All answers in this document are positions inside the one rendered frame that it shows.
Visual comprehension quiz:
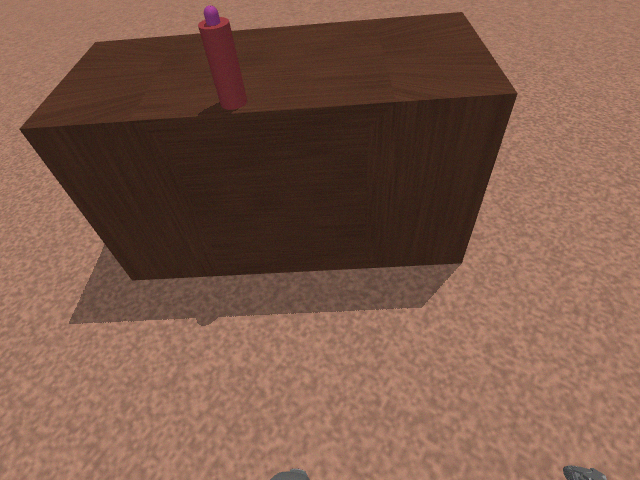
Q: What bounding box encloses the bottle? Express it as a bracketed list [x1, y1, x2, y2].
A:
[198, 5, 247, 110]

